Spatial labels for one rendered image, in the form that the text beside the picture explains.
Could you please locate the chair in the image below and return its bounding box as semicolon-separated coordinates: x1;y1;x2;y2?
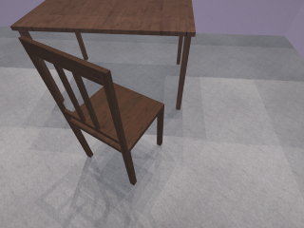
18;36;164;185

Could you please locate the table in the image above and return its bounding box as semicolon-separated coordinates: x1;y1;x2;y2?
10;0;196;110

